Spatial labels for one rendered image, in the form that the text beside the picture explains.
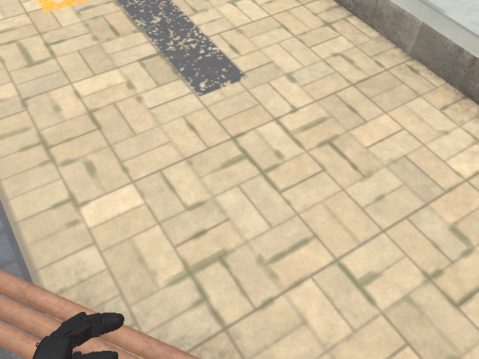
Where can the robot left hand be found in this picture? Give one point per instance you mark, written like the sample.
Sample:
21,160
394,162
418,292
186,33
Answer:
76,331

